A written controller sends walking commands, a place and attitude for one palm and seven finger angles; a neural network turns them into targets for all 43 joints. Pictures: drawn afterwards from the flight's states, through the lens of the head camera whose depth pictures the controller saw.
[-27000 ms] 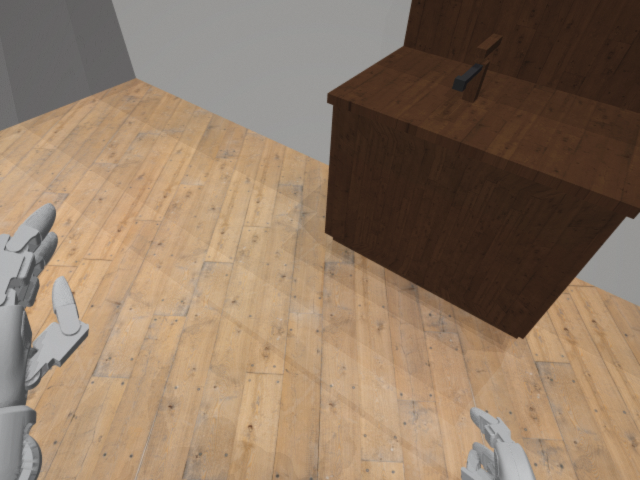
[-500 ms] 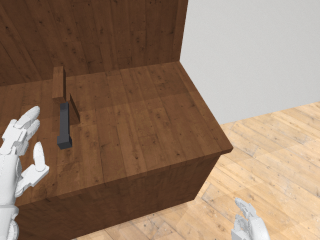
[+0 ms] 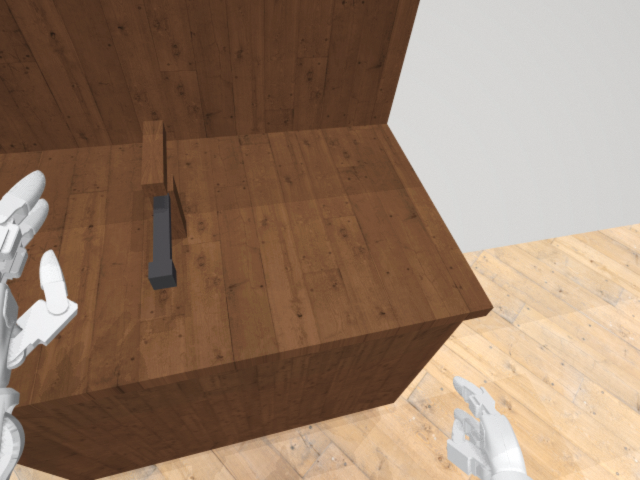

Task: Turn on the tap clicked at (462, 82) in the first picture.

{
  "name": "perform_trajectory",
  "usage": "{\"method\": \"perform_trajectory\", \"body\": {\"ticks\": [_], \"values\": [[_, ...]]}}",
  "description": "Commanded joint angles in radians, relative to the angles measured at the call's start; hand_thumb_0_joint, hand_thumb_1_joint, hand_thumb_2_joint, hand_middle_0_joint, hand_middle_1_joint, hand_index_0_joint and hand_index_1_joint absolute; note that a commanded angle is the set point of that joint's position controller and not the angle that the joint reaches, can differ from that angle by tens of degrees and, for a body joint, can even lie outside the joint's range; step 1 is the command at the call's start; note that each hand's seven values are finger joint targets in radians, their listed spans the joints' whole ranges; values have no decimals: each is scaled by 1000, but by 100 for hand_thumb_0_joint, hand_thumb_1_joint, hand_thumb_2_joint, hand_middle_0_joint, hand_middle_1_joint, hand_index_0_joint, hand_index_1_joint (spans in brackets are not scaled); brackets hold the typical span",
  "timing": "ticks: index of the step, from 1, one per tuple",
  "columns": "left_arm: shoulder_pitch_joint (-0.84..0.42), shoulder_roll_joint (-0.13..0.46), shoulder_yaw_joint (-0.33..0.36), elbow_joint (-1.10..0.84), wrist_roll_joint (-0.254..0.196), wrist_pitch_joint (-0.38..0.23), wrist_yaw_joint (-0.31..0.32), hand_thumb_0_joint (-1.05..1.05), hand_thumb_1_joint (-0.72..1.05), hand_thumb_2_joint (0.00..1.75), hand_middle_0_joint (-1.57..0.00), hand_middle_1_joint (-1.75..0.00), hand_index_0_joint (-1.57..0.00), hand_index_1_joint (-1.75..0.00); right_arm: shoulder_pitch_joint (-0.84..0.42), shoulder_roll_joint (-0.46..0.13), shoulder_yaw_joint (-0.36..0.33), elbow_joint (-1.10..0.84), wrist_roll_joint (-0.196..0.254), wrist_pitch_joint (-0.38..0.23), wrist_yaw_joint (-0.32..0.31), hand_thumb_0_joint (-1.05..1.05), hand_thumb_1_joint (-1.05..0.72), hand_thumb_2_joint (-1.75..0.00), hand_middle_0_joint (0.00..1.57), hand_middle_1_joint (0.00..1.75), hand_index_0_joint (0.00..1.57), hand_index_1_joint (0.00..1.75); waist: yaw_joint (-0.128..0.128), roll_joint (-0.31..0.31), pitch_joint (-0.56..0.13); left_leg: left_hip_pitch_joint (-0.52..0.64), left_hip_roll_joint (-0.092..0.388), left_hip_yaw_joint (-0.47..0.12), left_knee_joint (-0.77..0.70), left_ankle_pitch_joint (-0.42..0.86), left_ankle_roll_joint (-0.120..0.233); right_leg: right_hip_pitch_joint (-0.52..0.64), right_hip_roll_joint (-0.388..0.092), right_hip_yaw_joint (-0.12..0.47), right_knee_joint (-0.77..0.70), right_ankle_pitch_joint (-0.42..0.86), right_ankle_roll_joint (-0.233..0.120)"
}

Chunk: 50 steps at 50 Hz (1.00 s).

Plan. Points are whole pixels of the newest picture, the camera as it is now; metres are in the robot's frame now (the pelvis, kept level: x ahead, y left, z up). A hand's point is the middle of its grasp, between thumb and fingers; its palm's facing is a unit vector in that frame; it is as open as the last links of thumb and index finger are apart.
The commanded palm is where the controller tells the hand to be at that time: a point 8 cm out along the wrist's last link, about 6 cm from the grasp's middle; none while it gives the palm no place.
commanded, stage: look again from close up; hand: left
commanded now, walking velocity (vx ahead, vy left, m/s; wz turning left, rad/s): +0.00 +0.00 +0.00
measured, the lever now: (162, 274) +0.33 +0.24 +0.04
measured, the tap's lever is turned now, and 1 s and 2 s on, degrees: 0 0 0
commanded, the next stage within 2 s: turn the palm inward beside the body in 0.30 s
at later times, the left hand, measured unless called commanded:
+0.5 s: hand (37, 268) +0.23 +0.27 +0.20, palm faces +0.44 -0.77 -0.46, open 7.4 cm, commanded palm +0.15 +0.27 +0.17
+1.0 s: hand (95, 358) +0.18 +0.22 +0.14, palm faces +0.50 -0.79 -0.35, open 7.4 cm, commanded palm +0.12 +0.25 +0.15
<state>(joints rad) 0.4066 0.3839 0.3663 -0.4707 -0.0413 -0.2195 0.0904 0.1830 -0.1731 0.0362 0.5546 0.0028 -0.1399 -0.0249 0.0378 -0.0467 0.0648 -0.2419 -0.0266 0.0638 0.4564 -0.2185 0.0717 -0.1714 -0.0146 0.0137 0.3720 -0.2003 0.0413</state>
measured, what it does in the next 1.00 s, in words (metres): shifts its weight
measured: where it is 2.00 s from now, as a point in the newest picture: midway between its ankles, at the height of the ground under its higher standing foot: outside the picture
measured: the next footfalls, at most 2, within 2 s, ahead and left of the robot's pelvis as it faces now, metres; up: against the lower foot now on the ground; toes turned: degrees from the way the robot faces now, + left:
none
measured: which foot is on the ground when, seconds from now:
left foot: down 0.00-1.00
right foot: down 0.00-1.00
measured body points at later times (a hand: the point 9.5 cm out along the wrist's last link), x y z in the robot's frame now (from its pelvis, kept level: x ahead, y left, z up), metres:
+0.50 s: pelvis -0.02 -0.02 +0.00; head +0.00 +0.00 +0.44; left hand +0.20 +0.31 +0.22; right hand +0.16 -0.23 -0.08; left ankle +0.02 +0.06 -0.74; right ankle +0.00 -0.15 -0.74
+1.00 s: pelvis -0.03 -0.09 -0.03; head -0.04 -0.11 +0.42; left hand +0.15 +0.26 +0.16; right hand +0.19 -0.29 -0.11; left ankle +0.02 +0.06 -0.74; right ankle +0.00 -0.15 -0.74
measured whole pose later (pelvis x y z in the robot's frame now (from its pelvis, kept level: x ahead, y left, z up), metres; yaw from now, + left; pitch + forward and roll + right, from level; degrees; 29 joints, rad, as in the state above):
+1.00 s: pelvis -0.03 -0.09 -0.03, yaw +6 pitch -2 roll -1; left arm 0.13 0.43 0.37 -0.13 -0.13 0.01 0.00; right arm 0.13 -0.26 0.04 0.71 0.02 -0.15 -0.09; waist 0.07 0.08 0.00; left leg -0.40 0.02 -0.09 0.72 -0.30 -0.02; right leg -0.32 0.06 -0.11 0.69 -0.35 -0.07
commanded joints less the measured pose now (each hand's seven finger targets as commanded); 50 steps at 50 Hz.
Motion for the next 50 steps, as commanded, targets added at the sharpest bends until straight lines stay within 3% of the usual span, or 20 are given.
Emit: {"method": "perform_trajectory", "body": {"ticks": [1, 19, 20, 21, 22, 23, 24, 25, 27, 30, 32, 34, 35, 36, 39, 40, 41, 44, 47, 50], "values": [[-73, 134, 75, -221, -7, -71, 19, 0, 90, 90, -20, -30, -20, -30, -61, -153, -66, -134, 3, -50, -13, 0, -90, -90, 20, 30, 20, 30, -14, 142, -188, 86, 125, -110, -124, 158, -74, 37, -12, -9, -13, 152, -51], [-51, 144, 88, -194, -3, -76, 23, 0, 90, 90, -20, -30, -20, -30, -63, -157, -79, -137, 15, -42, -17, 0, -90, -90, 20, 30, 20, 30, -17, 109, -150, 25, 112, -121, -148, -26, -55, 44, -19, 15, -42, 84, -53], [-975, 952, 339, -590, 43, -207, 48, 0, 90, 90, -20, -30, -20, -30, 124, -248, 118, -264, 87, -8, -97, 0, -90, -90, 20, 30, 20, 30, -88, 381, -135, -221, 88, -166, -148, -270, -10, 215, 75, -1, 124, -74, 23], [-619, 427, 306, 60, 108, 8, -5, 0, 90, 90, -20, -30, -20, -30, -65, -169, -90, -73, -32, -39, -77, 0, -90, -90, 20, 30, 20, 30, 47, 226, -259, 92, 67, -124, -88, 68, -125, -5, 52, -67, 161, 28, -96], [-469, 279, 117, 85, 22, 37, -26, 0, 90, 90, -20, -30, -20, -30, -61, -202, -70, -99, -27, -59, -11, 0, -90, -90, 20, 30, 20, 30, -23, 133, -173, 111, 60, -161, -85, 322, -161, -99, 62, -123, 104, 66, -88], [-359, 306, 224, 64, 2, 67, -38, 0, 90, 90, -20, -30, -20, -30, -2, -263, -102, -63, -18, -40, -3, 0, -90, -90, 20, 30, 20, 30, 6, 108, -342, 258, 98, -159, -29, 429, -150, -139, 70, -105, 139, 101, -71], [-346, 148, 104, 24, -87, 123, -91, 0, 90, 90, -20, -30, -20, -30, -61, -225, -85, -89, -3, -44, -11, 0, -90, -90, 20, 30, 20, 30, 39, 156, -366, 301, 74, -147, -16, 435, -144, -143, 51, -95, 132, 86, -70], [-232, 113, 116, 81, -149, 185, -116, 0, 90, 90, -20, -30, -20, -30, -73, -216, -78, -75, 24, -48, -8, 0, -90, -90, 20, 30, 20, 30, 36, 168, -360, 323, 78, -143, -21, 423, -144, -144, 60, -99, 137, 68, -69], [-159, 113, 61, 3, -165, 266, -161, 0, 90, 90, -20, -30, -20, -30, -108, -231, -69, -72, 31, -51, 4, 0, -90, -90, 20, 30, 20, 30, 61, 172, -269, 231, 60, -117, -16, 335, -126, -118, 35, -121, 119, 127, -72], [-118, 186, 61, -69, -65, 293, -140, 0, 90, 90, -20, -30, -20, -30, -156, -217, -49, -105, 37, -39, 18, 0, -90, -90, 20, 30, 20, 30, 45, 123, -148, 83, 37, -95, -28, 128, -86, -128, 47, -116, 124, 83, -75], [-168, 214, 96, -98, -34, 221, -93, 0, 90, 90, -20, -30, -20, -30, -164, -211, -47, -111, 15, -39, 7, 0, -90, -90, 20, 30, 20, 30, 10, 33, -96, 10, 32, -108, -20, -20, -66, -178, 50, -112, 128, -16, -67], [-230, 242, 165, -147, -49, 98, -38, 0, 90, 90, -20, -30, -20, -30, -174, -195, -50, -98, -2, -50, -9, 0, -90, -90, 20, 30, 20, 30, 5, -28, -140, -9, 24, -116, 10, -122, -54, -216, 55, -99, 134, -121, -53], [-301, 333, 248, -200, -63, 38, -8, 0, 90, 90, -20, -30, -20, -30, -171, -189, -53, -77, 0, -56, -17, 0, -90, -90, 20, 30, 20, 30, 13, 8, -160, -7, 19, -111, 19, -168, -54, -222, 59, -82, 129, -164, -51], [-354, 297, 219, -179, -65, -7, 9, 0, 90, 90, -20, -30, -20, -30, -167, -173, -55, -65, -8, -64, -18, 0, -90, -90, 20, 30, 20, 30, 14, 41, -203, 0, 12, -108, 31, -196, -55, -216, 53, -73, 128, -204, -51], [-426, 265, 188, -45, -72, -68, 36, 0, 90, 90, -20, -30, -20, -30, -163, -172, -56, -2, -4, -75, -27, 0, -90, -90, 20, 30, 20, 30, -10, 171, -156, -30, 0, -89, 103, -268, -54, -271, 31, -41, 112, -288, -50], [-459, 294, 192, -15, -65, -59, 31, 0, 90, 90, -20, -30, -20, -30, -155, -177, -52, 8, -2, -74, -30, 0, -90, -90, 20, 30, 20, 30, -17, 194, -148, -38, -4, -87, 115, -262, -52, -273, 23, -30, 100, -290, -51], [-471, 258, 134, 35, -65, -31, 12, 0, 90, 90, -20, -30, -20, -30, -171, -178, -51, 7, -1, -76, -35, 0, -90, -90, 20, 30, 20, 30, -21, 233, -159, -48, -12, -81, 132, -264, -50, -274, 11, -18, 94, -312, -53], [-495, 251, 33, 134, -76, 95, -55, 0, 90, 90, -20, -30, -20, -30, -199, -189, -45, -1, 10, -73, -62, 0, -90, -90, 20, 30, 20, 30, -19, 236, -114, -105, -11, -72, 189, -217, -57, -267, -44, 95, 20, -449, -59], [-494, 246, -2, 141, -98, 210, -108, 0, 90, 90, -20, -30, -20, -30, -224, -190, -44, -23, 26, -69, -81, 0, -90, -90, 20, 30, 20, 30, 0, 139, -92, -154, 11, -95, 223, -170, -71, -224, -100, 197, -31, -525, -50], [-400, 313, 126, 132, -119, 209, -110, 0, 90, 90, -20, -30, -20, -30, -228, -189, -52, -22, 28, -72, -82, 0, -90, -90, 20, 30, 20, 30, 37, -13, -97, -203, 30, -128, 248, -133, -84, -180, -127, 231, -29, -500, -20]]}}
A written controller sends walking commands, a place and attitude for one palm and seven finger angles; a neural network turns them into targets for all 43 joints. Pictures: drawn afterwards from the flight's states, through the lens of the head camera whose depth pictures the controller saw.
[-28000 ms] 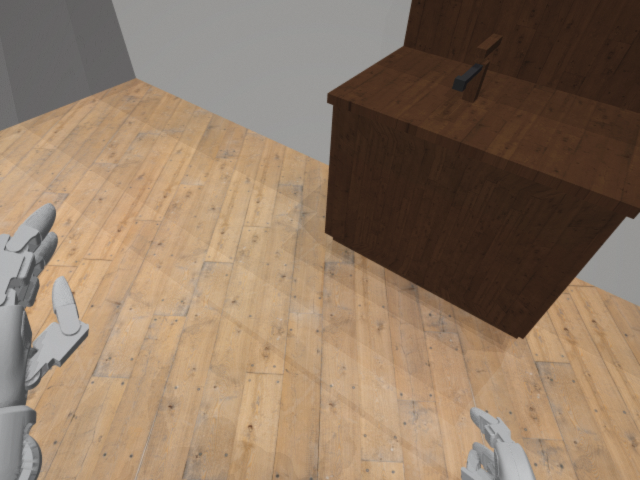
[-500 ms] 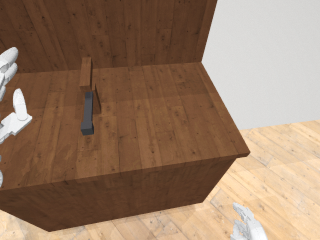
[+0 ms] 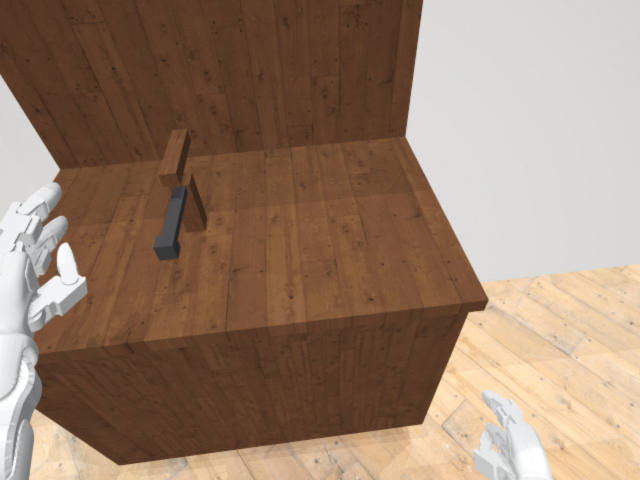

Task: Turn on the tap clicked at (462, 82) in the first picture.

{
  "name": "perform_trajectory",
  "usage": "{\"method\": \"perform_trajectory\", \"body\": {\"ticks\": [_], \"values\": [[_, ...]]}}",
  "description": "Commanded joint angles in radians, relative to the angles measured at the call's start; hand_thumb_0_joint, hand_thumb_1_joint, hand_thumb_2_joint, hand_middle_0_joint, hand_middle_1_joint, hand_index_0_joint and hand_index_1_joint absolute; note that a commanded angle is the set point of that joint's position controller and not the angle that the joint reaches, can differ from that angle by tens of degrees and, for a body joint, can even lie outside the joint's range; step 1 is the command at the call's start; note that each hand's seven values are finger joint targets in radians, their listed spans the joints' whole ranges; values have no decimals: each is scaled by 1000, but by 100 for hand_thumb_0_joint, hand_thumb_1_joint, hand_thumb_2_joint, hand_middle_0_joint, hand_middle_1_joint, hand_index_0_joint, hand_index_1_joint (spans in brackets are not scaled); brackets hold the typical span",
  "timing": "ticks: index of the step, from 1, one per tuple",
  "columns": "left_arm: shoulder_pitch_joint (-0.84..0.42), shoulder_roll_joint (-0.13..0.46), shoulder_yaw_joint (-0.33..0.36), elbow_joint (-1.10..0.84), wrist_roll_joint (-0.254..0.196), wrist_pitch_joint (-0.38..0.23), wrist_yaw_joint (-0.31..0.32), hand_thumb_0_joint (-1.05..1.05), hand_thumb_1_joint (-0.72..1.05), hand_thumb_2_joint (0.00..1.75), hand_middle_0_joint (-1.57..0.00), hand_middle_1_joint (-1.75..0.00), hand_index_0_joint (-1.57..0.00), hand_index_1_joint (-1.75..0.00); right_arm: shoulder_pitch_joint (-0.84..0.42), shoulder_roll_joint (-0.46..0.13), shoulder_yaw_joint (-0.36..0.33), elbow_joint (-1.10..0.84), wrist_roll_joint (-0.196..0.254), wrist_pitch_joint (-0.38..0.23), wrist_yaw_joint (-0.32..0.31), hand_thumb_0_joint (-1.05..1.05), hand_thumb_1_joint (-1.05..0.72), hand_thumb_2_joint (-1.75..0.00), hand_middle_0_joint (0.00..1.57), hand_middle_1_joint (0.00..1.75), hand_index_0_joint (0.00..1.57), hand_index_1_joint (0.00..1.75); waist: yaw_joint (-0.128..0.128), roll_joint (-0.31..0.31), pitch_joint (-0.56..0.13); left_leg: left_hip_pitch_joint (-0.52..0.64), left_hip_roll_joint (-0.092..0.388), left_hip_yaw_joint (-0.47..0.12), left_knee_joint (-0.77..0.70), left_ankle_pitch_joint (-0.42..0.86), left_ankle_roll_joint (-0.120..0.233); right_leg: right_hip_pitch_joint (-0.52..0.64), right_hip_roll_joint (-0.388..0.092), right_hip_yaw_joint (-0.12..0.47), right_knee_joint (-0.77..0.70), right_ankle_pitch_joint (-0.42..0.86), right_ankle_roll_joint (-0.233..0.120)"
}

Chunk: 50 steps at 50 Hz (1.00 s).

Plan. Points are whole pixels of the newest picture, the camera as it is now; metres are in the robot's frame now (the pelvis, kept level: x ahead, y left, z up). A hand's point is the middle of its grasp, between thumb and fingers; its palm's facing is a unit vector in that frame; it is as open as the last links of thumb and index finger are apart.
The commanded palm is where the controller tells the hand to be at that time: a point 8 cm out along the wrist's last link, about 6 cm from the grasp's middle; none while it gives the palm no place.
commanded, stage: turn the palm inward beside the body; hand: left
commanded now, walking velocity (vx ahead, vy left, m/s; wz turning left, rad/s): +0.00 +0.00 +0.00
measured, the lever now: (167, 247) +0.40 +0.29 +0.06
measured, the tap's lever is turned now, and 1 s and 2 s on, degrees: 0 0 0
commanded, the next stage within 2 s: reach beside the lever's end, fingers flat in 1.60 s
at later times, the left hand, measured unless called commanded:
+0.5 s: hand (109, 293) +0.25 +0.27 +0.15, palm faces +0.33 -0.91 -0.24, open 7.4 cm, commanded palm +0.20 +0.31 +0.17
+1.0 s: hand (86, 343) +0.20 +0.26 +0.14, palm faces +0.40 -0.90 -0.16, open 7.4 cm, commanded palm +0.14 +0.30 +0.15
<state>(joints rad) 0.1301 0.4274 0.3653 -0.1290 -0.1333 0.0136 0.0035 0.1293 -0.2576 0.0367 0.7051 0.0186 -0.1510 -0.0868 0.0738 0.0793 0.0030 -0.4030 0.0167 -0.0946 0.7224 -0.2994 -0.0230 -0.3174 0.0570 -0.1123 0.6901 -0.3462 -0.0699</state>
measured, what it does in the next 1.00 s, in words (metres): stands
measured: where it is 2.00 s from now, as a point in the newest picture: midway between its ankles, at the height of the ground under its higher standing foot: outside the picture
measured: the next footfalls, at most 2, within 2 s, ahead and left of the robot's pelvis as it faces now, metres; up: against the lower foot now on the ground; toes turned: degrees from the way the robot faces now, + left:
none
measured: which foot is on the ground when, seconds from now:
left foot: down 0.00-1.00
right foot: down 0.00-1.00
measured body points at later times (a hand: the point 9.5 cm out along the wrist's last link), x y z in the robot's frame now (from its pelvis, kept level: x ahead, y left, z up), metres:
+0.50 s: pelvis +0.05 +0.03 +0.00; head +0.05 +0.02 +0.45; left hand +0.23 +0.31 +0.16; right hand +0.24 -0.21 -0.07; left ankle +0.07 +0.15 -0.71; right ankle +0.02 -0.07 -0.71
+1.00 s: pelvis +0.01 +0.04 +0.00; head -0.01 +0.03 +0.45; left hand +0.17 +0.31 +0.15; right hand +0.22 -0.17 -0.06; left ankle +0.07 +0.15 -0.71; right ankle +0.02 -0.07 -0.71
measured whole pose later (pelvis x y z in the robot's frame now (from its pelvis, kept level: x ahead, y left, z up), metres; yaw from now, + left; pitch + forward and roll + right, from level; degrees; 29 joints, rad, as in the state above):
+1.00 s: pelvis +0.01 +0.04 +0.00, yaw -1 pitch -1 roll -1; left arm 0.54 0.26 0.22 -0.50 -0.20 0.03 0.14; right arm 0.18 -0.22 0.08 0.65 0.03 -0.24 -0.09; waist 0.07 0.04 -0.04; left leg -0.41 -0.03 -0.07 0.73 -0.30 0.01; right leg -0.32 0.02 -0.08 0.70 -0.35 -0.03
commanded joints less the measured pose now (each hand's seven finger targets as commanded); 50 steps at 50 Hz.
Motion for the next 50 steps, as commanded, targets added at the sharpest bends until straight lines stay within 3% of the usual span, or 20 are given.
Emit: {"method": "perform_trajectory", "body": {"ticks": [1, 4, 5, 8, 10, 11, 15, 19, 20, 21, 24, 25, 26, 32, 34, 36, 42, 45, 46, 50], "values": [[-114, 232, 125, -262, -42, -57, -21, 0, 90, 90, -20, -30, -20, -30, -169, -95, -54, -182, 9, -67, -15, 0, -90, -90, 20, 30, 20, 30, 1, -193, -70, -50, -11, 21, -26, -36, 14, -7, -199, 341, -323, -291, 99], [48, 243, 238, -336, -90, -147, 4, 0, 90, 90, -20, -30, -20, -30, -130, -87, -73, -184, 4, -82, -2, 0, -90, -90, 20, 30, 20, 30, 32, -243, -179, -41, -4, 16, -22, 14, 22, 53, -183, 306, -256, -56, 112], [96, 272, 279, -341, -96, -162, 17, 0, 90, 90, -20, -30, -20, -30, -125, -85, -72, -175, 10, -86, 4, 0, -90, -90, 20, 30, 20, 30, 47, -184, -191, -34, -8, 24, -28, 27, 22, 73, -176, 296, -236, 13, 109], [192, 177, 228, -378, -111, -170, 28, 0, 90, 90, -20, -30, -20, -30, -73, -88, -72, -185, 13, -102, 13, 0, -90, -90, 20, 30, 20, 30, 24, -56, -240, 25, -18, 60, -33, 161, 36, 85, -157, 225, -141, 377, 101], [227, 168, 214, -374, -96, -141, 24, 0, 90, 90, -20, -30, -20, -30, -45, -95, -69, -177, 17, -109, 9, 0, -90, -90, 20, 30, 20, 30, 18, 5, -226, 74, -27, 85, -44, 251, 50, 62, -123, 151, -112, 496, 88], [223, 125, 162, -397, -97, -129, 14, 0, 90, 90, -20, -30, -20, -30, -33, -96, -68, -191, 16, -115, 6, 0, -90, -90, 20, 30, 20, 30, 2, -3, -213, 90, -28, 91, -49, 285, 57, 41, -112, 118, -103, 524, 85], [196, 92, 105, -436, -99, -109, -12, 0, 90, 90, -20, -30, -20, -30, -28, -109, -67, -198, 18, -142, -16, 0, -90, -90, 20, 30, 20, 30, -15, -54, -157, 113, -28, 75, -60, 314, 69, -12, -81, 76, -106, 461, 72], [227, 83, 82, -528, -90, -165, -1, 0, 90, 90, -20, -30, -20, -30, 10, -114, -74, -202, 5, -171, -14, 0, -90, -90, 20, 30, 20, 30, -7, -55, -265, 166, -24, 53, -56, 396, 65, 9, -70, 55, -75, 462, 65], [238, 100, 97, -541, -77, -173, 16, 0, 90, 90, -20, -30, -20, -30, -3, -108, -69, -197, 5, -174, -12, 0, -90, -90, 20, 30, 20, 30, 3, -31, -254, 169, -23, 50, -56, 403, 61, 5, -66, 53, -69, 449, 60], [245, 64, 67, -559, -70, -184, 27, 0, 90, 90, -20, -30, -20, -30, 9, -101, -67, -200, 3, -175, -5, 0, -90, -90, 20, 30, 20, 30, -1, -9, -264, 180, -20, 45, -61, 422, 54, -1, -65, 44, -64, 433, 56], [301, 49, 71, -535, -73, -169, 58, 0, 90, 90, -20, -30, -20, -30, 4, -103, -67, -201, 3, -170, 2, 0, -90, -90, 20, 30, 20, 30, 9, -15, -252, 165, -10, 28, -72, 424, 36, -18, -62, 30, -62, 369, 53], [325, 56, 93, -514, -71, -147, 70, 0, 90, 90, -20, -30, -20, -30, -13, -98, -64, -196, 6, -162, 1, 0, -90, -90, 20, 30, 20, 30, 23, 0, -225, 158, -10, 27, -81, 403, 31, -20, -59, 31, -70, 351, 49], [314, 13, 47, -524, -73, -132, 71, 0, 90, 90, -20, -30, -20, -30, -11, -95, -58, -207, 9, -156, 3, 0, -90, -90, 20, 30, 20, 30, 12, -5, -208, 148, -6, 25, -92, 382, 26, -29, -59, 23, -74, 326, 47], [271, -19, -22, -532, -83, -29, 78, 0, 90, 90, -20, -30, -20, -30, -57, -95, -35, -234, 17, -133, -15, 0, -90, -90, 20, 30, 20, 30, 2, -24, -123, 116, -2, 3, -147, 172, 32, -66, -54, 23, -120, 154, 46], [247, -18, -36, -547, -83, -22, 80, 0, 90, 90, -20, -30, -20, -30, -67, -95, -28, -237, 16, -137, -21, 0, -90, -90, 20, 30, 20, 30, -4, -45, -113, 111, -6, -5, -157, 115, 40, -70, -54, 28, -132, 113, 48], [217, -19, -54, -578, -65, -29, 91, 0, 90, 90, -20, -30, -20, -30, -80, -87, -19, -235, 17, -139, -22, 0, -90, -90, 20, 30, 20, 30, -7, -11, -109, 113, -8, -14, -171, 40, 40, -80, -52, 33, -135, 65, 46], [260, -13, -51, -610, -47, -64, 132, 0, 90, 90, -20, -30, -20, -30, -112, -77, -9, -233, 12, -152, -19, 0, -90, -90, 20, 30, 20, 30, 2, 26, -98, 76, -14, -33, -200, -181, 40, -89, -54, 40, -132, -56, 46], [325, -9, -33, -600, -55, -53, 147, 0, 90, 90, -20, -30, -20, -30, -116, -78, -8, -226, 11, -152, -17, 0, -90, -90, 20, 30, 20, 30, 11, 43, -88, 54, -19, -30, -197, -208, 42, -83, -55, 43, -141, -69, 44], [323, -48, -66, -606, -64, -52, 146, 0, 90, 90, -20, -30, -20, -30, -123, -72, -5, -232, 12, -152, -17, 0, -90, -90, 20, 30, 20, 30, 2, 11, -85, 54, -19, -30, -195, -209, 44, -86, -57, 39, -143, -70, 45], [358, -48, -57, -566, -82, -19, 142, 0, 90, 90, -20, -30, -20, -30, -120, -80, -9, -222, 16, -153, -24, 0, -90, -90, 20, 30, 20, 30, 4, -25, -35, 25, -21, -21, -183, -242, 50, -94, -57, 47, -173, -120, 50]]}}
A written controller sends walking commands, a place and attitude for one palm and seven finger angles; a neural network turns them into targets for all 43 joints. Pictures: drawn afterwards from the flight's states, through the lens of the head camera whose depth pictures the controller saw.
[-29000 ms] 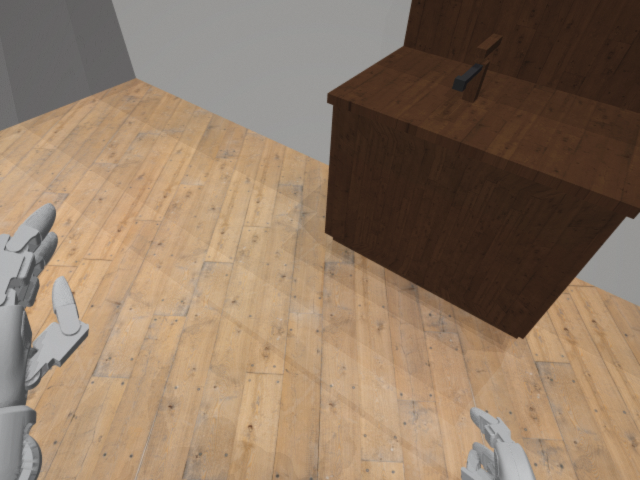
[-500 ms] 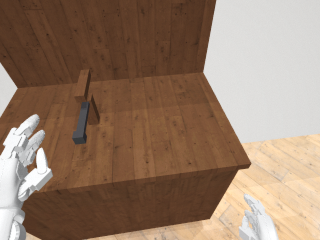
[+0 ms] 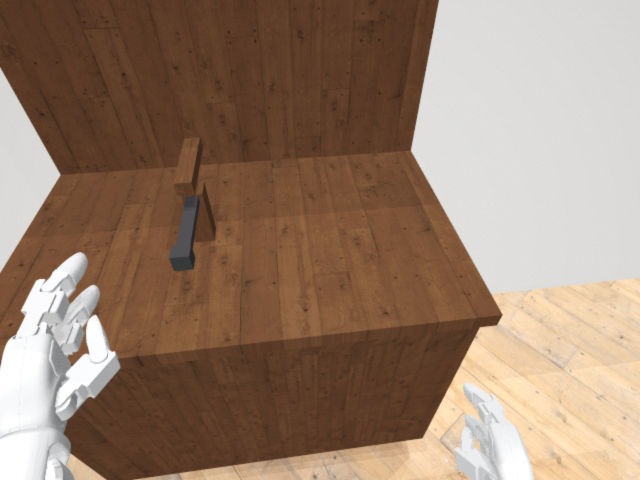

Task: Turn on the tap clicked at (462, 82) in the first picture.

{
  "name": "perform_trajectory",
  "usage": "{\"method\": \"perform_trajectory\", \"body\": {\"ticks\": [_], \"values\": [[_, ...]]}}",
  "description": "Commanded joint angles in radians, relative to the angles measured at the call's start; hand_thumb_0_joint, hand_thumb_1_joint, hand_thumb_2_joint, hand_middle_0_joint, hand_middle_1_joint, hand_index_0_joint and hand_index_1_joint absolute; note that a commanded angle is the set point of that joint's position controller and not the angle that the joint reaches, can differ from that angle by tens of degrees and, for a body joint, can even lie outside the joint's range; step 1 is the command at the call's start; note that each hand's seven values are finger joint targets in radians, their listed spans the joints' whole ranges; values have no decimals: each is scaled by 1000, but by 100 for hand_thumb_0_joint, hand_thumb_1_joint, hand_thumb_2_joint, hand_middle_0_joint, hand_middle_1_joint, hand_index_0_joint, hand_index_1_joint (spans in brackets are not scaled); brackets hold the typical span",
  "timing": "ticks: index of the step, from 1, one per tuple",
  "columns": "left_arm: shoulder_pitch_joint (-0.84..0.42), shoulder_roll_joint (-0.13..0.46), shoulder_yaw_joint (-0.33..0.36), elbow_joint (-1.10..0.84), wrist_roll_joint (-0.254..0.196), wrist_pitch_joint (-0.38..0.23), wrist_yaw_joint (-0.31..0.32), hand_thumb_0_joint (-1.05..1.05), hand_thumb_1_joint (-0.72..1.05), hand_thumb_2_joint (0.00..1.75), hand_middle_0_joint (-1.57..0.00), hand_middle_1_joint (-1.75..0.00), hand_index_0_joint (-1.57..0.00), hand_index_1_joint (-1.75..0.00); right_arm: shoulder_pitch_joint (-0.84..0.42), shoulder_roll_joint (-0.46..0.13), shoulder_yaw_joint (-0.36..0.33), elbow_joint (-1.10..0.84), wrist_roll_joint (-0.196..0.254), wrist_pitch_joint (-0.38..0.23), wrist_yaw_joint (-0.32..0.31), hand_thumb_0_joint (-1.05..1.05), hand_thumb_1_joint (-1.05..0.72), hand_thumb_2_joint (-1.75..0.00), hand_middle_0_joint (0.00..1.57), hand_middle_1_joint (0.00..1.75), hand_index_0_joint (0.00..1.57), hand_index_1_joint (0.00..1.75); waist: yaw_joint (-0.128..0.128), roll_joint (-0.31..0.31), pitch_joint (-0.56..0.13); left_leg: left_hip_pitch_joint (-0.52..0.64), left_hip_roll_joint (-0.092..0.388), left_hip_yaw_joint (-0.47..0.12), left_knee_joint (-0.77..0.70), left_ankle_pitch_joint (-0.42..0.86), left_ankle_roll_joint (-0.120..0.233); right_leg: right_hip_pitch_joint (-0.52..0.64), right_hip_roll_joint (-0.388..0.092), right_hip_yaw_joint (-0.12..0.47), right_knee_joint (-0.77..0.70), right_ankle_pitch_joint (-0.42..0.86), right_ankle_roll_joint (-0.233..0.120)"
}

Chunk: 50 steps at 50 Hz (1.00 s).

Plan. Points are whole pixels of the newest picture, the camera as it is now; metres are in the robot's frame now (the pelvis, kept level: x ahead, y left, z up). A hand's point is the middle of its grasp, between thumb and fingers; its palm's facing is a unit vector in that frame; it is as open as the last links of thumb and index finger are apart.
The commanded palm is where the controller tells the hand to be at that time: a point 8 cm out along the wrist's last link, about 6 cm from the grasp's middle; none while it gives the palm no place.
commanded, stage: turn the palm inward beside the body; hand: left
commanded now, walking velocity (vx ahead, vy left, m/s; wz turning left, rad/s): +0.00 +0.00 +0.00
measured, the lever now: (182, 257) +0.38 +0.26 +0.06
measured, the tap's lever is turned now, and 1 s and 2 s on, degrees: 0 0 0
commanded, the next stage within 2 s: reach beside the lever's end, fingers flat in 0.60 s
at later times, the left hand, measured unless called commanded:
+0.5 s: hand (147, 345) +0.20 +0.21 +0.13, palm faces +0.42 -0.90 -0.13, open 7.4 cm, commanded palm +0.15 +0.25 +0.15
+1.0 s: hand (148, 335) +0.22 +0.22 +0.12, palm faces +0.45 -0.88 -0.13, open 7.4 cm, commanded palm +0.18 +0.26 +0.13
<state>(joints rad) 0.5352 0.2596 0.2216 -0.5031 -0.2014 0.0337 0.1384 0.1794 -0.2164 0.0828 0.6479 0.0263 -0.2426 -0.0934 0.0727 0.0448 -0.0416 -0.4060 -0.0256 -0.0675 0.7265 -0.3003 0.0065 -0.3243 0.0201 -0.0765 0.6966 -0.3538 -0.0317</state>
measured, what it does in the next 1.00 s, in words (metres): stands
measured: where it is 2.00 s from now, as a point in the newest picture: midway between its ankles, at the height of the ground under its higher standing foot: outside the picture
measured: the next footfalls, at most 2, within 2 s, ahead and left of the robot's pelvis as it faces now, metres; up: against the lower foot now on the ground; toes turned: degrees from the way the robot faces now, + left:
none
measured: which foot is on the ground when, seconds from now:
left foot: down 0.00-1.00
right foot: down 0.00-1.00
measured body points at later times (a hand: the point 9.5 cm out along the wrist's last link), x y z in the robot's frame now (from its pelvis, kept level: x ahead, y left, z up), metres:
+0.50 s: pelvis +0.03 -0.02 +0.00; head +0.01 -0.04 +0.45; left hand +0.18 +0.25 +0.14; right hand +0.23 -0.24 -0.07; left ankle +0.05 +0.11 -0.72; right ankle +0.01 -0.10 -0.72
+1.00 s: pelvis +0.02 -0.02 +0.00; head +0.01 -0.04 +0.45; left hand +0.19 +0.26 +0.13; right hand +0.21 -0.24 -0.07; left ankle +0.05 +0.11 -0.72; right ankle +0.01 -0.10 -0.72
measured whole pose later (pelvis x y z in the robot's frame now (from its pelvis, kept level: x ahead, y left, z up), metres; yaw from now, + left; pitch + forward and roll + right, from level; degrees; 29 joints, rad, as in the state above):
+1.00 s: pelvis +0.02 -0.02 +0.00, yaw +1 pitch +0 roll -1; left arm 0.43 0.23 0.23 -0.35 -0.22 0.01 0.15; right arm 0.20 -0.24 0.05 0.67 0.02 -0.27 -0.10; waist 0.06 0.06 -0.04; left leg -0.40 -0.01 -0.09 0.72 -0.32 -0.02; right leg -0.32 0.04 -0.10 0.69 -0.38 -0.06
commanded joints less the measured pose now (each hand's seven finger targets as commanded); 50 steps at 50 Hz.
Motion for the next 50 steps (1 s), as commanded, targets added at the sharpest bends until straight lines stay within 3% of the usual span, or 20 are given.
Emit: {"method": "perform_trajectory", "body": {"ticks": [1, 2, 5, 8, 10, 14, 15, 18, 20, 23, 25, 26, 30, 35, 37, 41, 44, 45, 48, 50], "values": [[-84, 96, 53, -215, -17, -39, 4, 0, 90, 90, -20, -30, -20, -30, -180, -120, -53, -170, 11, -62, -19, 0, -90, -90, 20, 30, 20, 30, -7, 7, 13, 29, 18, -46, -181, -248, 23, -97, -24, 13, -181, -128, 15], [-87, 116, 72, -207, -17, -37, 8, 0, 90, 90, -20, -30, -20, -30, -178, -123, -57, -167, 9, -65, -21, 0, -90, -90, 20, 30, 20, 30, -6, -12, 19, 28, 19, -44, -172, -241, 25, -97, -24, 17, -189, -138, 16], [-105, 146, 95, -243, -12, -40, 17, 0, 90, 90, -20, -30, -20, -30, -170, -122, -59, -162, 7, -77, -23, 0, -90, -90, 20, 30, 20, 30, 1, 35, 1, 37, 11, -34, -154, -203, 26, -88, -28, 29, -198, -133, 14], [-92, 123, 78, -254, -18, -64, 20, 0, 90, 90, -20, -30, -20, -30, -156, -123, -60, -162, 2, -92, -18, 0, -90, -90, 20, 30, 20, 30, -7, -3, -44, 64, 11, -29, -126, -99, 29, -73, -29, 25, -190, -61, 11], [-73, 143, 100, -249, -23, -63, 19, 0, 90, 90, -20, -30, -20, -30, -142, -126, -61, -154, 3, -99, -16, 0, -90, -90, 20, 30, 20, 30, 2, 46, -49, 68, 10, -26, -118, -43, 26, -62, -30, 27, -187, -14, 7], [-34, 115, 83, -211, -33, -56, 5, 0, 90, 90, -20, -30, -20, -30, -120, -130, -63, -158, 0, -99, -12, 0, -90, -90, 20, 30, 20, 30, -2, -17, -61, 71, 8, -14, -99, 64, 29, -45, -29, 23, -171, 99, 10], [-23, 125, 95, -202, -31, -45, 1, 0, 90, 90, -20, -30, -20, -30, -122, -131, -67, -154, 4, -98, -12, 0, -90, -90, 20, 30, 20, 30, 4, 13, -62, 80, 8, -9, -97, 75, 29, -38, -30, 28, -180, 110, 9], [-26, 99, 87, -190, -47, -33, -10, 0, 90, 90, -20, -30, -20, -30, -112, -131, -69, -161, 5, -91, -12, 0, -90, -90, 20, 30, 20, 30, 3, -53, -77, 82, 7, 0, -90, 135, 30, -16, -31, 25, -165, 204, 15], [-32, 125, 111, -191, -50, -28, -13, 0, 90, 90, -20, -30, -20, -30, -104, -132, -72, -159, 7, -87, -15, 0, -90, -90, 20, 30, 20, 30, 8, -34, -82, 88, 4, 4, -84, 155, 31, -7, -32, 33, -170, 233, 16], [-45, 103, 92, -200, -48, -45, -12, 0, 90, 90, -20, -30, -20, -30, -102, -130, -74, -165, 5, -86, -12, 0, -90, -90, 20, 30, 20, 30, 0, -57, -92, 96, 3, 10, -75, 175, 32, -6, -36, 39, -165, 269, 22], [-56, 130, 109, -217, -39, -56, -9, 0, 90, 90, -20, -30, -20, -30, -96, -129, -75, -162, 5, -87, -11, 0, -90, -90, 20, 30, 20, 30, 5, -5, -100, 102, 2, 13, -72, 189, 31, 1, -38, 44, -163, 283, 19], [-64, 108, 86, -223, -34, -65, -7, 0, 90, 90, -20, -30, -20, -30, -99, -125, -72, -165, 4, -88, -8, 0, -90, -90, 20, 30, 20, 30, -2, -13, -98, 108, 3, 14, -72, 197, 30, -3, -39, 39, -157, 291, 19], [-47, 132, 104, -211, -27, -77, -2, 0, 90, 90, -20, -30, -20, -30, -95, -129, -74, -163, 3, -88, -6, 0, -90, -90, 20, 30, 20, 30, 5, 7, -93, 99, 2, 13, -76, 177, 30, -5, -36, 43, -164, 264, 15], [-29, 122, 107, -188, -42, -62, -11, 0, 90, 90, -20, -30, -20, -30, -104, -129, -76, -165, 7, -85, -10, 0, -90, -90, 20, 30, 20, 30, 8, -21, -86, 94, 1, 15, -81, 162, 32, 3, -36, 48, -178, 255, 18], [-52, 88, 75, -161, -44, -56, -13, 0, 90, 90, -20, -30, -20, -30, -107, -127, -74, -167, 8, -81, -13, 0, -90, -90, 20, 30, 20, 30, -1, -55, -63, 88, 2, 15, -84, 141, 32, -18, -35, 45, -180, 228, 23], [-133, 114, 105, -120, -44, -56, -5, 0, 90, 90, -20, -30, -20, -30, -112, -130, -77, -153, 7, -73, -21, 0, -90, -90, 20, 30, 20, 30, -11, -68, -58, 82, -3, 13, -88, 113, 34, -29, -36, 59, -195, 186, 27], [-188, 111, 88, -110, -30, -76, 2, 0, 90, 90, -20, -30, -20, -30, -114, -129, -73, -149, 3, -77, -20, 0, -90, -90, 20, 30, 20, 30, -17, -25, -55, 81, -4, 9, -91, 87, 32, -48, -34, 57, -192, 141, 23], [-223, 138, 107, -122, -21, -84, 9, 0, 90, 90, -20, -30, -20, -30, -113, -128, -74, -143, 7, -80, -21, 0, -90, -90, 20, 30, 20, 30, -16, 29, -62, 91, -3, 8, -98, 82, 29, -45, -32, 57, -191, 125, 17], [-256, 111, 72, -91, -13, -111, 17, 0, 90, 90, -20, -30, -20, -30, -122, -127, -70, -140, -1, -87, -18, 0, -90, -90, 20, 30, 20, 30, -27, 11, -70, 89, -4, 1, -97, 56, 29, -59, -31, 56, -188, 92, 17], [-260, 141, 100, -64, -12, -116, 19, 0, 90, 90, -20, -30, -20, -30, -115, -132, -73, -132, -2, -89, -17, 0, -90, -90, 20, 30, 20, 30, -21, 2, -87, 82, -5, 0, -100, 56, 28, -44, -28, 56, -187, 95, 15]]}}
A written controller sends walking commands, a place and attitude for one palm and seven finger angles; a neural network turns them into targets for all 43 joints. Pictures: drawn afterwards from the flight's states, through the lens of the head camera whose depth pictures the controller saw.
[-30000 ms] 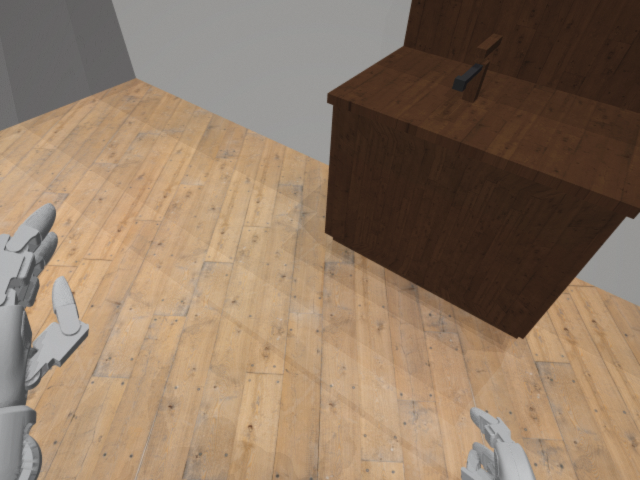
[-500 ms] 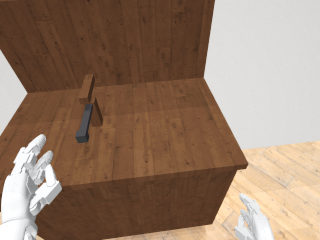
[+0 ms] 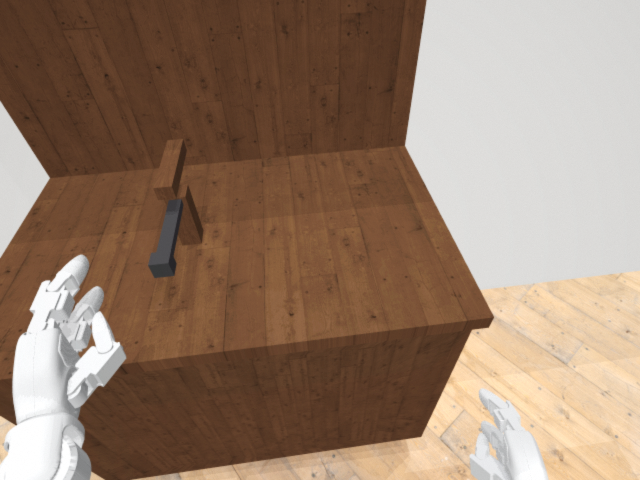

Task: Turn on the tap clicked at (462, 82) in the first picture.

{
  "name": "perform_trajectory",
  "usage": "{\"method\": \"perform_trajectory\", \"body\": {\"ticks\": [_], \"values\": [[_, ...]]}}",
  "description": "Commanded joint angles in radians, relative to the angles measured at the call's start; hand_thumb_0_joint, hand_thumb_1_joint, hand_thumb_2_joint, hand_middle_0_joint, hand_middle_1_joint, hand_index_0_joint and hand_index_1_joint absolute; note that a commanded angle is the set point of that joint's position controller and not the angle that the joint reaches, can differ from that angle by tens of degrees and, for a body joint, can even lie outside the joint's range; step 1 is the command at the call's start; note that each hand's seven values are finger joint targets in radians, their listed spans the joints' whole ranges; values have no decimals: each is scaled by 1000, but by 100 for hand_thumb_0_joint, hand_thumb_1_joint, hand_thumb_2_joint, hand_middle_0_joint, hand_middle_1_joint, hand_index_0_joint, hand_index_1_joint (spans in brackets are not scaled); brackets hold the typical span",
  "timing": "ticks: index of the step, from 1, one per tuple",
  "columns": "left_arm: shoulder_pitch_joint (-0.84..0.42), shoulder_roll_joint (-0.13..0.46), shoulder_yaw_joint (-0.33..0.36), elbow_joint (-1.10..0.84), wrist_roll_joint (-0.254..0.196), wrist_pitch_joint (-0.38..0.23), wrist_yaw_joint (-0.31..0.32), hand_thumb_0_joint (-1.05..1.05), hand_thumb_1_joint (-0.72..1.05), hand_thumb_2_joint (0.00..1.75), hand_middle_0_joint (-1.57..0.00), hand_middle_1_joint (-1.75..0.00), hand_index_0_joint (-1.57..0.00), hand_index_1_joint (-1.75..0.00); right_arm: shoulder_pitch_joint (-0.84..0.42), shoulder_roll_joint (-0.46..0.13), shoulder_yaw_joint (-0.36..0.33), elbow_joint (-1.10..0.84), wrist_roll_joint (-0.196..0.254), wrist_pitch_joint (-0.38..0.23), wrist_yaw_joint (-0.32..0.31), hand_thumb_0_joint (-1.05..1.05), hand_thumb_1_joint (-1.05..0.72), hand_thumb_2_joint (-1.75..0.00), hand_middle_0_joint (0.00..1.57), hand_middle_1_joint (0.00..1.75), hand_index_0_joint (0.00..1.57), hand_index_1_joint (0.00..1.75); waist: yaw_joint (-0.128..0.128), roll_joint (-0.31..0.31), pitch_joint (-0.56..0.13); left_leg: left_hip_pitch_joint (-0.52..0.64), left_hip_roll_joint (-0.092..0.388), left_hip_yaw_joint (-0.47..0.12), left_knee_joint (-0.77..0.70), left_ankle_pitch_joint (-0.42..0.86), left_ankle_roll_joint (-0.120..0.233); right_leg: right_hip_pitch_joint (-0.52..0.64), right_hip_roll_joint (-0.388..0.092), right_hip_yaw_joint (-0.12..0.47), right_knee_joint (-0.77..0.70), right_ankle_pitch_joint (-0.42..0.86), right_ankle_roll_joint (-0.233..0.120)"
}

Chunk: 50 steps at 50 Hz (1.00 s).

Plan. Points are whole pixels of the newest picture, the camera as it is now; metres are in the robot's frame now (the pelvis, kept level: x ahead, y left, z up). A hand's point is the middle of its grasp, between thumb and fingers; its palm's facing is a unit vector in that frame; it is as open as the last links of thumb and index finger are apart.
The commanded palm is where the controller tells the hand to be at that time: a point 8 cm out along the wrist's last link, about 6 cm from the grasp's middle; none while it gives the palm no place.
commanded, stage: reach beside the lever's end, fingers flat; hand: left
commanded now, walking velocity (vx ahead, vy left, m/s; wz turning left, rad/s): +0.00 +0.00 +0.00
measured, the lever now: (162, 264) +0.37 +0.28 +0.06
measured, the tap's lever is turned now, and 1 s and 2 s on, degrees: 0 0 0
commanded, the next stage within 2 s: push the lever round in 1.90 s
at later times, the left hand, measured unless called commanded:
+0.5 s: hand (122, 318) +0.25 +0.26 +0.11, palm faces +0.44 -0.89 -0.10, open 7.5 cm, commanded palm +0.21 +0.30 +0.11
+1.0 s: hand (127, 299) +0.29 +0.29 +0.08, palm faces +0.47 -0.88 -0.11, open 7.7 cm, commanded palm +0.26 +0.33 +0.09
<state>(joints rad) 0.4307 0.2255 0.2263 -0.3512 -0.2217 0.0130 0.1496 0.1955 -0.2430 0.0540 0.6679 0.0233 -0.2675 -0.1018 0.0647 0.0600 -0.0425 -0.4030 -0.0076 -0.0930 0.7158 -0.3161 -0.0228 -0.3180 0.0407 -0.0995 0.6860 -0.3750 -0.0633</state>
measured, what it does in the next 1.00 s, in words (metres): stands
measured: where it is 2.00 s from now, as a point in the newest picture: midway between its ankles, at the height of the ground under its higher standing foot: outside the picture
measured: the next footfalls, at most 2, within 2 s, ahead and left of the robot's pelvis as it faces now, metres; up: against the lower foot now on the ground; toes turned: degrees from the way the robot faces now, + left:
none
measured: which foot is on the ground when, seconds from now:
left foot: down 0.00-1.00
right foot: down 0.00-1.00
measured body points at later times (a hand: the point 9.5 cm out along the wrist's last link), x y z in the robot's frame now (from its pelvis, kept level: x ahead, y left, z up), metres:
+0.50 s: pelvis +0.00 +0.02 +0.00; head +0.00 +0.01 +0.45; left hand +0.22 +0.30 +0.12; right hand +0.18 -0.21 -0.08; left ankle +0.04 +0.13 -0.72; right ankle +0.00 -0.08 -0.72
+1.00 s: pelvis +0.00 +0.02 +0.00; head +0.02 +0.01 +0.45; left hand +0.26 +0.33 +0.09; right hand +0.17 -0.22 -0.09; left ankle +0.04 +0.13 -0.72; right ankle +0.00 -0.08 -0.72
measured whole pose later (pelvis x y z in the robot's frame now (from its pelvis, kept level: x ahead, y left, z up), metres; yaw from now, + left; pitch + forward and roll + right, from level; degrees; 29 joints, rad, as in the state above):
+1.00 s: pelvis +0.00 +0.02 +0.00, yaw -1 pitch +4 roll -1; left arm 0.07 0.25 0.31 0.13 -0.18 -0.13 0.14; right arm 0.20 -0.25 0.03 0.69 0.01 -0.18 -0.08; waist 0.02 0.04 -0.05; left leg -0.50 -0.02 -0.06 0.75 -0.33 0.00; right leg -0.42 0.03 -0.07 0.71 -0.37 -0.04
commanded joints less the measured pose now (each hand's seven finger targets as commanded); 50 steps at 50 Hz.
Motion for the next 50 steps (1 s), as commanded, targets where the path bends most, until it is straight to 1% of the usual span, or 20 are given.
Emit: {"method": "perform_trajectory", "body": {"ticks": [1, 4, 5, 6, 9, 10, 11, 15, 16, 20, 23, 25, 28, 30, 32, 35, 36, 40, 44, 50], "values": [[-158, 159, 82, -200, 7, -96, 7, 0, 90, 90, -20, -30, -20, -30, -137, -103, -43, -154, 2, -62, -7, 0, -90, -90, 20, 30, 20, 30, -15, -21, -92, 78, -23, 26, -91, 72, 56, -46, -51, 81, -173, 117, 47], [-138, 136, 65, -169, 5, -84, 5, 0, 90, 90, -20, -30, -20, -30, -141, -104, -43, -161, 1, -54, -2, 0, -90, -90, 20, 30, 20, 30, -6, -19, -103, 74, -23, 29, -98, 88, 53, -36, -49, 71, -162, 150, 45], [-129, 168, 102, -143, 6, -74, 10, 0, 90, 90, -20, -30, -20, -30, -134, -107, -47, -156, 4, -49, -1, 0, -90, -90, 20, 30, 20, 30, -1, -17, -101, 73, -20, 26, -105, 87, 51, -28, -46, 70, -165, 149, 42], [-146, 127, 62, -148, 5, -69, 7, 0, 90, 90, -20, -30, -20, -30, -142, -102, -41, -164, 5, -45, 0, 0, -90, -90, 20, 30, 20, 30, -5, -20, -90, 70, -21, 27, -111, 79, 50, -36, -48, 66, -162, 142, 44], [-190, 161, 95, -121, 5, -60, 23, 0, 90, 90, -20, -29, -20, -29, -140, -108, -44, -162, 2, -33, -3, 0, -90, -90, 20, 30, 20, 30, -10, -61, -79, 57, -21, 26, -110, 63, 52, -46, -43, 68, -172, 120, 47], [-203, 185, 123, -107, 9, -58, 29, 0, 90, 90, -20, -29, -20, -29, -142, -109, -46, -155, 2, -27, -4, 0, -90, -90, 20, 30, 20, 30, -6, -36, -70, 59, -20, 27, -115, 63, 52, -47, -41, 70, -178, 115, 44], [-229, 167, 110, -109, 9, -65, 33, 0, 90, 90, -19, -29, -19, -29, -143, -106, -45, -159, 0, -23, -4, 0, -90, -90, 20, 30, 20, 30, -14, -69, -85, 61, -21, 26, -115, 67, 51, -41, -43, 68, -171, 118, 47], [-288, 201, 134, -79, 23, -100, 45, 0, 90, 90, -19, -28, -19, -28, -140, -109, -47, -146, -4, -16, -2, 0, -90, -90, 20, 30, 20, 30, -22, -10, -93, 64, -21, 25, -110, 59, 50, -58, -38, 74, -166, 104, 41], [-317, 164, 99, -79, 22, -111, 39, 0, 90, 90, -19, -27, -19, -27, -147, -103, -44, -145, -5, -16, 1, 0, -90, -90, 20, 30, 20, 30, -30, 7, -97, 75, -21, 26, -110, 63, 49, -62, -41, 71, -160, 112, 41], [-329, 162, 77, -59, 35, -141, 23, 0, 90, 90, -19, -26, -19, -26, -133, -111, -49, -138, -7, -21, 5, 0, -90, -90, 20, 30, 20, 30, -30, 58, -143, 96, -17, 16, -110, 90, 43, -54, -34, 64, -136, 145, 31], [-353, 133, 42, -5, 30, -138, 15, 0, 90, 90, -19, -26, -19, -26, -133, -117, -48, -138, -7, -20, 5, 0, -90, -90, 20, 30, 20, 30, -43, -13, -121, 83, -13, 4, -114, 63, 45, -72, -31, 57, -136, 132, 36], [-386, 194, 108, 68, 26, -121, 16, 0, 90, 90, -18, -25, -18, -25, -130, -125, -52, -124, -4, -10, -3, 0, -90, -90, 20, 30, 20, 30, -36, -39, -103, 58, -16, 9, -120, 38, 48, -71, -30, 63, -151, 111, 38], [-438, 189, 113, 97, 25, -110, 22, 0, 90, 90, -18, -24, -18, -24, -137, -122, -52, -135, -3, 5, -4, 0, -90, -90, 20, 30, 20, 30, -32, -54, -127, 57, -18, 15, -123, 50, 44, -59, -32, 61, -148, 116, 39], [-451, 230, 155, 91, 37, -115, 35, 0, 90, 90, -18, -24, -18, -24, -130, -120, -55, -132, -6, 14, -2, 0, -90, -90, 20, 30, 20, 30, -20, 13, -161, 79, -18, 17, -121, 97, 39, -44, -30, 61, -136, 157, 32], [-422, 200, 136, 85, 42, -135, 41, 0, 90, 90, -18, -23, -18, -23, -122, -113, -57, -141, -11, 18, 8, 0, -90, -90, 20, 30, 20, 30, -17, 22, -195, 95, -16, 20, -107, 157, 34, -32, -29, 57, -116, 211, 30], [-415, 203, 137, 82, 54, -168, 41, 0, 90, 90, -18, -22, -18, -22, -101, -115, -62, -136, -16, 24, 20, 0, -90, -90, 20, 30, 20, 30, -20, 47, -222, 104, -11, 17, -89, 226, 25, -29, -24, 50, -91, 268, 26], [-426, 172, 105, 99, 50, -175, 35, 0, 90, 90, -17, -22, -17, -22, -100, -115, -60, -138, -16, 25, 23, 0, -90, -90, 20, 30, 20, 30, -32, 22, -204, 96, -9, 14, -87, 213, 26, -46, -25, 47, -89, 258, 29], [-469, 216, 155, 207, 33, -179, 12, 0, 90, 90, -17, -21, -17, -21, -94, -131, -66, -123, -9, 36, 15, 0, -90, -90, 20, 30, 20, 30, -41, -34, -149, 43, -10, 18, -85, 152, 37, -67, -22, 53, -104, 226, 32], [-547, 210, 133, 209, 34, -196, -7, 0, 90, 90, -17, -20, -17, -20, -96, -131, -69, -127, -7, 37, 9, 0, -90, -90, 20, 30, 20, 30, -46, 1, -184, 56, -14, 19, -77, 152, 38, -75, -24, 60, -96, 219, 31], [-614, 271, 194, 290, 44, -242, -3, 0, 90, 90, -16, -19, -16, -19, -70, -136, -73, -100, -13, 44, 12, 0, -90, -90, 20, 30, 20, 30, -52, 12, -211, 35, -17, 15, -55, 147, 39, -92, -19, 64, -79, 217, 31]]}}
